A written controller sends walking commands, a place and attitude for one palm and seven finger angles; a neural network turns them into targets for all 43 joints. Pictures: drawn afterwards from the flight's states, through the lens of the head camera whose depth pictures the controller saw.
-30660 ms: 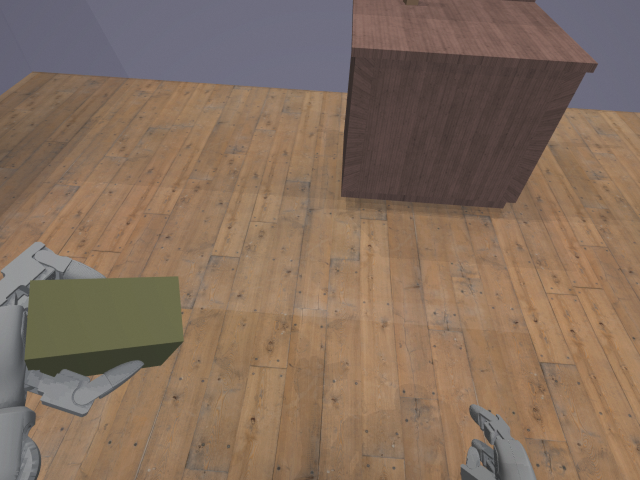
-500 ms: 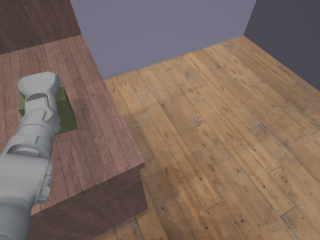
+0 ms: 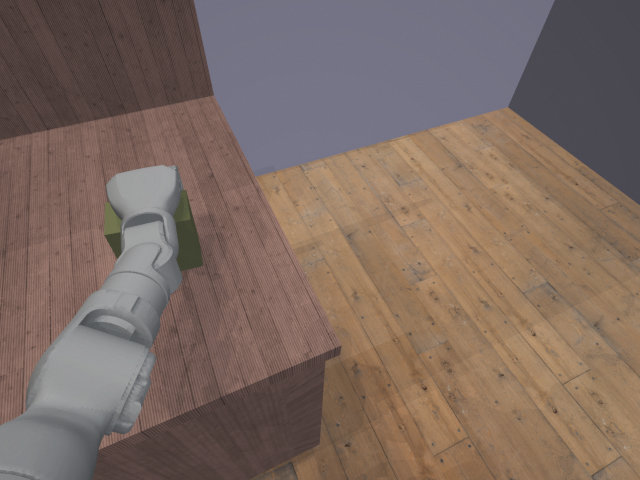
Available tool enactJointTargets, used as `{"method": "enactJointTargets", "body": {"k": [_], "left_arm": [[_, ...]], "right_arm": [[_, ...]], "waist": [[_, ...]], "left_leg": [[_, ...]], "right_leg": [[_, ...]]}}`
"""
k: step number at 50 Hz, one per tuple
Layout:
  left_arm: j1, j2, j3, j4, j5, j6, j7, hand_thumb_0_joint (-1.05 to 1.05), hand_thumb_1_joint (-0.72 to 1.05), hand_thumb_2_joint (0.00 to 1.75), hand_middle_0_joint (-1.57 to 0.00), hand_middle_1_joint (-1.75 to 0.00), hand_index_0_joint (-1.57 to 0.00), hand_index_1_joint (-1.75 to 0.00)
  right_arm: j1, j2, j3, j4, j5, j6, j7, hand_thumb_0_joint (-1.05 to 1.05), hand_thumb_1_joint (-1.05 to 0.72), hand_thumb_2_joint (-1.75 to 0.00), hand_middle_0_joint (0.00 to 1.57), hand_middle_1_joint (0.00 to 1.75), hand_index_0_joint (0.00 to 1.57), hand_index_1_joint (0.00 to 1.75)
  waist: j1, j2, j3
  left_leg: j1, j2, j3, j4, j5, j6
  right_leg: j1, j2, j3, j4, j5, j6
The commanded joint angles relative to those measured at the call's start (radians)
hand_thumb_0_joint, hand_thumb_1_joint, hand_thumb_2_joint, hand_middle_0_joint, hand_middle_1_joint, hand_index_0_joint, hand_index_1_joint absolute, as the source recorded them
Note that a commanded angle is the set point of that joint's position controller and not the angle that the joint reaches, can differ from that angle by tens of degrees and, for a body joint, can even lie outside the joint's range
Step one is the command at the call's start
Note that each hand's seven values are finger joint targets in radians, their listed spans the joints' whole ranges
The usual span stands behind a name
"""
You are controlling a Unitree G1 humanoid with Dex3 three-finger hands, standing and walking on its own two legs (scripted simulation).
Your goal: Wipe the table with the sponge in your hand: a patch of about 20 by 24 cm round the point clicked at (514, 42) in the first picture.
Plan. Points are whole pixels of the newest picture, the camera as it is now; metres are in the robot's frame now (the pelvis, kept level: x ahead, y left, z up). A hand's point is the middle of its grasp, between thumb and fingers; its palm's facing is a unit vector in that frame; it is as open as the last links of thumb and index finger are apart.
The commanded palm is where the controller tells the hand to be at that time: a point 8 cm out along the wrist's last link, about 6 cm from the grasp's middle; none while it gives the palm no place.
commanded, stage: wipe back along the third lane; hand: left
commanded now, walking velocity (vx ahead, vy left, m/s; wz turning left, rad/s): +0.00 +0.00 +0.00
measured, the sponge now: (160, 245) +0.45 +0.24 +0.01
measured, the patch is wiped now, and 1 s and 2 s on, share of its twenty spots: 1.00 1.00 1.00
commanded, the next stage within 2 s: slide back across to the middle lane in 1.44 s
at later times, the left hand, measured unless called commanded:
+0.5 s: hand (165, 242) +0.41 +0.21 +0.07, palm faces +0.01 -0.04 -1.00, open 10.3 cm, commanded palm +0.36 +0.18 +0.09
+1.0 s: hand (179, 277) +0.35 +0.18 +0.07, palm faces +0.01 -0.05 -1.00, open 10.3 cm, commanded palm +0.31 +0.16 +0.09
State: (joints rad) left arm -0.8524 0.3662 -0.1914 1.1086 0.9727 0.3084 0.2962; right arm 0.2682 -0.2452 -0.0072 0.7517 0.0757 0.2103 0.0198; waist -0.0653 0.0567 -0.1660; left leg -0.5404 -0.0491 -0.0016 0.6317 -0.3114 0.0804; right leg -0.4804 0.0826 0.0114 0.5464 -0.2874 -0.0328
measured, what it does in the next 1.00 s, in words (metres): stands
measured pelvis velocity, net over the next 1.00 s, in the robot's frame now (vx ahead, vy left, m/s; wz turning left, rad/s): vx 0.00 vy -0.02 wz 0.01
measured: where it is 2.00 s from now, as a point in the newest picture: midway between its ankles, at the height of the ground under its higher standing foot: outside the picture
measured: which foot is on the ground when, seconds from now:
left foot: down 0.00-1.00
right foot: down 0.00-1.00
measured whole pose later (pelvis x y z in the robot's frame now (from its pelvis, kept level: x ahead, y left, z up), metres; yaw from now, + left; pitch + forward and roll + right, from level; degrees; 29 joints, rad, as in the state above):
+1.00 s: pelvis +0.00 -0.02 +0.01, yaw +1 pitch +3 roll +0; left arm -0.40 0.26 -0.35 0.51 0.95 0.57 0.21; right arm 0.10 -0.28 0.03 0.65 0.11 0.29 0.03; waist 0.03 0.07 -0.12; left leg -0.27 -0.05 -0.01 0.51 -0.28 0.05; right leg -0.24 0.08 0.01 0.48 -0.29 -0.06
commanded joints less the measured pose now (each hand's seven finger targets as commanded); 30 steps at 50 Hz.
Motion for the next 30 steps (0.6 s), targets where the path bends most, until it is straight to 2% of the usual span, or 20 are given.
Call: {"method": "enactJointTargets", "body": {"k": [1,2,5,6,7,8,9,11,13,14,18,20,21,22,23,25,27,28,29,30], "left_arm": [[-0.169,-0.009,-0.041,-0.044,-0.015,0.038,-0.034,0.0,0.1,1.3,-1.2,-1.6,-1.2,-1.6],[-0.174,-0.048,-0.061,-0.07,-0.026,0.042,-0.038,0.0,0.1,1.3,-1.2,-1.6,-1.2,-1.6],[-0.106,-0.08,-0.074,-0.1,-0.028,0.07,-0.045,0.0,0.1,1.3,-1.2,-1.6,-1.2,-1.6],[-0.085,-0.114,-0.094,-0.134,-0.035,0.079,-0.049,0.0,0.1,1.3,-1.2,-1.6,-1.2,-1.6],[-0.113,-0.164,-0.132,-0.181,-0.041,0.081,-0.054,0.0,0.1,1.3,-1.2,-1.6,-1.2,-1.6],[-0.055,-0.138,-0.096,-0.183,-0.044,0.091,-0.052,0.0,0.1,1.3,-1.2,-1.6,-1.2,-1.6],[-0.037,-0.184,-0.139,-0.202,-0.048,0.103,-0.057,0.0,0.1,1.3,-1.2,-1.6,-1.2,-1.6],[0.003,-0.159,-0.118,-0.241,-0.056,0.124,-0.059,0.0,0.1,1.3,-1.2,-1.6,-1.2,-1.6],[-0.005,-0.197,-0.152,-0.283,-0.059,0.142,-0.063,0.0,0.1,1.3,-1.2,-1.6,-1.2,-1.6],[0.03,-0.192,-0.145,-0.282,-0.059,0.154,-0.065,0.0,0.1,1.3,-1.2,-1.6,-1.2,-1.6],[0.026,-0.178,-0.155,-0.345,-0.051,0.192,-0.074,0.0,0.1,1.3,-1.2,-1.6,-1.2,-1.6],[0.053,-0.198,-0.177,-0.364,-0.047,0.204,-0.084,0.0,0.1,1.3,-1.2,-1.6,-1.2,-1.6],[0.06,-0.187,-0.176,-0.37,-0.041,0.206,-0.087,0.0,0.1,1.3,-1.2,-1.6,-1.2,-1.6],[0.051,-0.205,-0.188,-0.399,-0.045,0.205,-0.094,0.0,0.1,1.3,-1.2,-1.6,-1.2,-1.6],[0.084,-0.17,-0.164,-0.406,-0.043,0.207,-0.093,0.0,0.1,1.3,-1.2,-1.6,-1.2,-1.6],[0.107,-0.183,-0.185,-0.417,-0.037,0.214,-0.097,0.0,0.1,1.3,-1.2,-1.6,-1.2,-1.6],[0.087,-0.224,-0.22,-0.453,-0.043,0.216,-0.108,0.0,0.1,1.3,-1.2,-1.6,-1.2,-1.6],[0.118,-0.173,-0.178,-0.451,-0.041,0.217,-0.103,0.0,0.1,1.3,-1.2,-1.6,-1.2,-1.6],[0.144,-0.172,-0.181,-0.466,-0.042,0.219,-0.103,0.0,0.1,1.3,-1.2,-1.6,-1.2,-1.6],[0.183,-0.145,-0.153,-0.464,-0.047,0.221,-0.1,0.0,0.1,1.3,-1.2,-1.6,-1.2,-1.6]], "right_arm": [[-0.051,-0.154,-0.044,-0.101,-0.004,-0.015,-0.007,0.0,-0.9,-0.9,0.2,0.3,0.2,0.3],[-0.065,-0.149,-0.047,-0.103,-0.004,-0.013,-0.004,0.0,-0.9,-0.9,0.2,0.3,0.2,0.3],[-0.085,-0.145,-0.046,-0.11,-0.008,0.005,0.004,0.0,-0.9,-0.9,0.2,0.3,0.2,0.3],[-0.1,-0.141,-0.047,-0.12,-0.008,0.01,0.007,0.0,-0.9,-0.9,0.2,0.3,0.2,0.3],[-0.116,-0.137,-0.051,-0.123,-0.007,0.014,0.01,0.0,-0.9,-0.9,0.2,0.3,0.2,0.3],[-0.114,-0.139,-0.054,-0.12,-0.011,0.02,0.015,0.0,-0.9,-0.9,0.2,0.3,0.2,0.3],[-0.131,-0.136,-0.049,-0.131,-0.01,0.025,0.02,0.0,-0.9,-0.9,0.2,0.3,0.2,0.3],[-0.154,-0.137,-0.047,-0.137,-0.008,0.036,0.022,0.0,-0.9,-0.9,0.2,0.3,0.2,0.3],[-0.177,-0.136,-0.045,-0.141,-0.005,0.043,0.025,0.0,-0.9,-0.9,0.2,0.3,0.2,0.3],[-0.184,-0.135,-0.043,-0.145,-0.002,0.045,0.027,0.0,-0.9,-0.9,0.2,0.3,0.2,0.3],[-0.225,-0.135,-0.033,-0.159,0.005,0.055,0.021,0.0,-0.9,-0.9,0.2,0.3,0.2,0.3],[-0.238,-0.129,-0.026,-0.168,0.007,0.054,0.022,0.0,-0.9,-0.9,0.2,0.3,0.2,0.3],[-0.242,-0.13,-0.024,-0.169,0.009,0.055,0.022,0.0,-0.9,-0.9,0.2,0.3,0.2,0.3],[-0.254,-0.127,-0.026,-0.18,0.008,0.055,0.022,0.0,-0.9,-0.9,0.2,0.3,0.2,0.3],[-0.252,-0.131,-0.022,-0.183,0.009,0.055,0.022,0.0,-0.9,-0.9,0.2,0.3,0.2,0.3],[-0.266,-0.127,-0.016,-0.193,0.012,0.054,0.022,0.0,-0.9,-0.9,0.2,0.3,0.2,0.3],[-0.28,-0.121,-0.018,-0.204,0.013,0.055,0.023,0.0,-0.9,-0.9,0.2,0.3,0.2,0.3],[-0.274,-0.129,-0.018,-0.2,0.013,0.055,0.023,0.0,-0.9,-0.9,0.2,0.3,0.2,0.3],[-0.282,-0.129,-0.015,-0.208,0.013,0.053,0.023,0.0,-0.9,-0.9,0.2,0.3,0.2,0.3],[-0.285,-0.13,-0.011,-0.212,0.015,0.051,0.022,0.0,-0.9,-0.9,0.2,0.3,0.2,0.3]], "waist": [[0.001,-0.088,-0.182],[0.008,-0.037,-0.19],[0.028,-0.051,-0.194],[0.032,-0.052,-0.204],[0.021,-0.027,-0.216],[0.043,-0.055,-0.228],[0.037,-0.06,-0.217],[0.047,-0.09,-0.214],[0.044,-0.096,-0.203],[0.049,-0.12,-0.187],[0.052,-0.115,-0.17],[0.055,-0.092,-0.159],[0.053,-0.099,-0.155],[0.055,-0.092,-0.177],[0.062,-0.083,-0.172],[0.065,-0.076,-0.159],[0.057,-0.08,-0.158],[0.064,-0.092,-0.149],[0.069,-0.087,-0.154],[0.078,-0.12,-0.154]], "left_leg": [[0.235,0.064,-0.072,-0.097,0.323,-0.052],[0.271,0.069,-0.079,-0.101,0.368,-0.066],[0.317,0.079,-0.097,-0.101,0.451,-0.087],[0.334,0.081,-0.098,-0.099,0.479,-0.09],[0.375,0.092,-0.112,-0.095,0.549,-0.103],[0.392,0.096,-0.121,-0.088,0.588,-0.106],[0.392,0.096,-0.116,-0.086,0.606,-0.105],[0.381,0.086,-0.102,-0.089,0.607,-0.101],[0.393,0.089,-0.115,-0.092,0.634,-0.108],[0.384,0.086,-0.111,-0.096,0.619,-0.102],[0.381,0.075,-0.103,-0.115,0.584,-0.099],[0.385,0.071,-0.099,-0.116,0.592,-0.097],[0.387,0.071,-0.1,-0.116,0.59,-0.098],[0.393,0.072,-0.099,-0.116,0.607,-0.098],[0.392,0.068,-0.095,-0.115,0.596,-0.095],[0.379,0.063,-0.091,-0.123,0.554,-0.094],[0.378,0.062,-0.087,-0.125,0.55,-0.086],[0.375,0.06,-0.087,-0.125,0.529,-0.084],[0.367,0.054,-0.079,-0.127,0.519,-0.082],[0.351,0.049,-0.072,-0.13,0.492,-0.077]], "right_leg": [[0.067,-0.009,-0.031,-0.054,0.228,-0.036],[0.053,-0.011,-0.037,-0.046,0.231,-0.04],[0.053,-0.006,-0.047,-0.042,0.239,-0.045],[0.059,-0.006,-0.047,-0.045,0.249,-0.044],[0.042,-0.01,-0.051,-0.035,0.26,-0.043],[0.049,-0.006,-0.049,-0.034,0.265,-0.044],[0.057,-0.007,-0.052,-0.037,0.281,-0.042],[0.105,-0.011,-0.044,-0.046,0.324,-0.043],[0.105,-0.012,-0.048,-0.04,0.326,-0.044],[0.118,-0.013,-0.049,-0.046,0.329,-0.044],[0.158,-0.018,-0.043,-0.055,0.339,-0.049],[0.165,-0.019,-0.046,-0.058,0.346,-0.051],[0.168,-0.02,-0.043,-0.058,0.346,-0.053],[0.181,-0.022,-0.046,-0.052,0.355,-0.053],[0.192,-0.021,-0.04,-0.053,0.356,-0.055],[0.195,-0.022,-0.04,-0.057,0.335,-0.057],[0.206,-0.025,-0.041,-0.059,0.349,-0.058],[0.211,-0.021,-0.033,-0.062,0.347,-0.059],[0.227,-0.023,-0.032,-0.064,0.357,-0.059],[0.253,-0.023,-0.027,-0.066,0.372,-0.06]]}}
